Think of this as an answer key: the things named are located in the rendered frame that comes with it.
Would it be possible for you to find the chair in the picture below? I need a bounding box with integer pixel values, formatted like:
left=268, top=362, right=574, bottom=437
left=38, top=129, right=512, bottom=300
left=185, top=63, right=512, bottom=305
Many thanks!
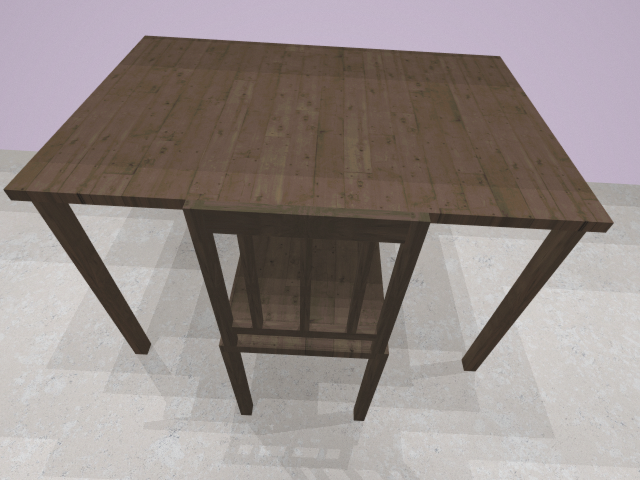
left=182, top=200, right=431, bottom=421

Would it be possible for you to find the table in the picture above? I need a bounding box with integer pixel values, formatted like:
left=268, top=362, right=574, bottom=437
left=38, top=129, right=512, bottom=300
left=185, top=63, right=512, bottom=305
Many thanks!
left=3, top=36, right=614, bottom=371

